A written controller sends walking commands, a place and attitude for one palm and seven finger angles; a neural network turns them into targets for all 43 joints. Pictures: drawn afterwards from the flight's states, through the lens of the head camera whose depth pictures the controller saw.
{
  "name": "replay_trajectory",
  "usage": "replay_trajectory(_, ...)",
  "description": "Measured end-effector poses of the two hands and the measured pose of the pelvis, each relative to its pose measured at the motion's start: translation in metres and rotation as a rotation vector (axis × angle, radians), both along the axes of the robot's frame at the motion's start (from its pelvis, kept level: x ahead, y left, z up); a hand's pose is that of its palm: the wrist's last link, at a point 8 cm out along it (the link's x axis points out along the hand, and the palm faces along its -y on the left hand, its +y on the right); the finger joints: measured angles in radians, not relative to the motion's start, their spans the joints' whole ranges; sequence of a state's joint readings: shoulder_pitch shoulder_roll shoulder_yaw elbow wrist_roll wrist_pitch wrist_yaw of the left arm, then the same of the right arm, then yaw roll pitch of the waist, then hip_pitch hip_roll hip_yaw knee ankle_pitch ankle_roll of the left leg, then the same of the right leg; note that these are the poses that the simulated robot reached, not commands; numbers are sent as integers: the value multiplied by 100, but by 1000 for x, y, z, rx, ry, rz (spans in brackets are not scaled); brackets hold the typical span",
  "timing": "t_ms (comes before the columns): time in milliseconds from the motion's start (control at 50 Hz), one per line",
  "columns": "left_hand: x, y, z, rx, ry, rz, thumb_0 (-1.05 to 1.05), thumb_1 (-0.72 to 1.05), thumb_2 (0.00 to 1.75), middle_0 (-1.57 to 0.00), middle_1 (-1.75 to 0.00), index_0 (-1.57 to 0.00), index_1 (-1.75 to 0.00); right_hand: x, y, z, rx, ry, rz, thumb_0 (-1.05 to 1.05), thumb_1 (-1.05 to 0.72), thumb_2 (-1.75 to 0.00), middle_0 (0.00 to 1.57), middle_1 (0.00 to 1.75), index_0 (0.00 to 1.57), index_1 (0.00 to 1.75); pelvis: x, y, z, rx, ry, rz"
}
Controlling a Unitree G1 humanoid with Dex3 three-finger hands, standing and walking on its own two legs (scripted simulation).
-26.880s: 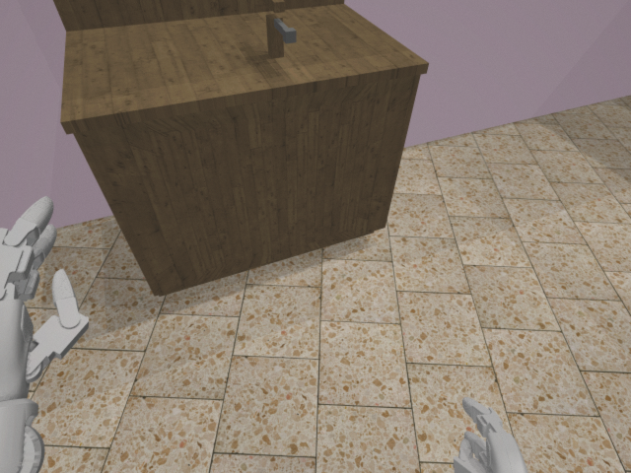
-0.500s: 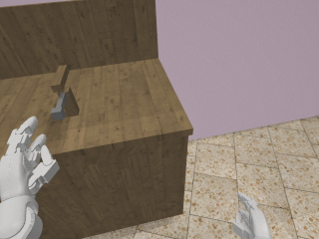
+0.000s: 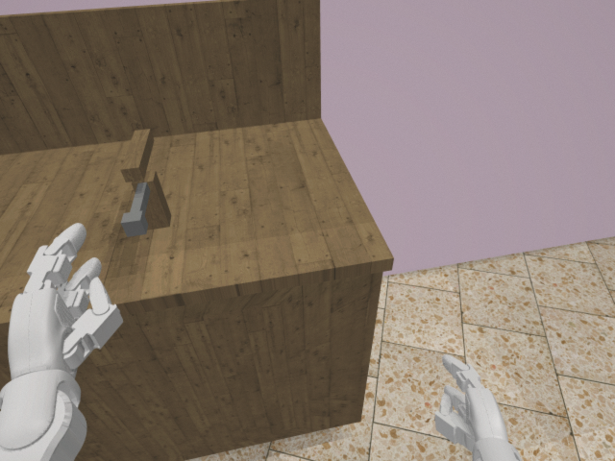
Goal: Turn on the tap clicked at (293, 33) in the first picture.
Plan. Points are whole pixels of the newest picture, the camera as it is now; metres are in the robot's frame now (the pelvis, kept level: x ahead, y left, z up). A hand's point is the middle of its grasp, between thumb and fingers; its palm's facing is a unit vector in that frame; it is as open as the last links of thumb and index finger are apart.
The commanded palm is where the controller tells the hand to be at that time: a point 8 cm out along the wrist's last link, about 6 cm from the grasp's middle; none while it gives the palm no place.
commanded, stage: reach beside the lever's end, fingers flat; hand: left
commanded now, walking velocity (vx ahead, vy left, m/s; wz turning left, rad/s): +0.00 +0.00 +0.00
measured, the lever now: (134, 223) +0.39 +0.33 +0.12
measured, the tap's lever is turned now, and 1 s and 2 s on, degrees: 0 0 0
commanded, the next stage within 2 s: none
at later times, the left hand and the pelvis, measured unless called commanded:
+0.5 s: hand (115, 283) +0.24 +0.26 +0.16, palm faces +0.55 -0.83 -0.10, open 7.4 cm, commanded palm +0.19 +0.31 +0.16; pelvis +0.00 -0.02 +0.00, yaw -1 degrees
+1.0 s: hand (105, 263) +0.28 +0.31 +0.14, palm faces +0.57 -0.81 -0.11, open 7.6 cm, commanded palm +0.23 +0.35 +0.15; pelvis +0.01 -0.03 +0.00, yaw +0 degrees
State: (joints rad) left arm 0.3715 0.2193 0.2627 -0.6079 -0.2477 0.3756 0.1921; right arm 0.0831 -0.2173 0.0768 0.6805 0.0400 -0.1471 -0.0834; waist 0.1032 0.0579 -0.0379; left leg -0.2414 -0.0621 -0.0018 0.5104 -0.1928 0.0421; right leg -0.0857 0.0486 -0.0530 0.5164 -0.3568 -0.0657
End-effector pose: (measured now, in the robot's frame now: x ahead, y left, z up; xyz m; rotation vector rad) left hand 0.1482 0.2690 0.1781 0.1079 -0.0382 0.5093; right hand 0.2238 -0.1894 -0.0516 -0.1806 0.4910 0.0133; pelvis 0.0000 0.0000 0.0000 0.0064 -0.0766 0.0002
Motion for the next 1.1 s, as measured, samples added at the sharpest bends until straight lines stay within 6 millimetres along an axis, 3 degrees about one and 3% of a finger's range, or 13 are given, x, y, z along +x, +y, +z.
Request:
replay_trajectory(160, 1, 8, -4, -7, -13, 59, 1, 90, 89, -20, -30, -20, -30, -20, -9, -7, -23, 39, -9, 1, -91, -90, 20, 30, 20, 30, -13, -7, 0, -4, -20, 11)
replay_trajectory(360, 32, 20, -7, -11, 23, 63, 1, 90, 89, -20, -30, -20, -30, -44, -32, -23, -26, 113, -83, 1, -91, -90, 20, 30, 21, 30, -15, -18, 2, -7, -9, 2)
replay_trajectory(480, 43, 26, -10, -11, 36, 78, 1, 90, 89, -20, -29, -20, -29, -49, -52, -27, -30, 131, -125, 1, -91, -90, 20, 30, 20, 30, -5, -22, 2, 3, 19, -9)
replay_trajectory(660, 45, 44, -20, -9, 44, 123, 1, 90, 89, -19, -28, -19, -27, -44, -76, -28, -61, 137, -156, 1, -91, -90, 20, 30, 20, 30, 5, -29, 0, 9, 45, -6)
replay_trajectory(860, 71, 60, -26, -23, 50, 103, 1, 90, 89, -18, -25, -18, -25, -44, -78, -34, -63, 151, -164, 1, -91, -90, 20, 30, 20, 30, 5, -32, -3, 8, 76, 4)
replay_trajectory(1100, 89, 87, -33, -27, 52, 107, 1, 90, 89, -18, -22, -17, -22, -71, -80, -42, -66, 213, -198, 1, -91, -90, 20, 30, 20, 30, 8, -23, -4, 2, 108, -6)
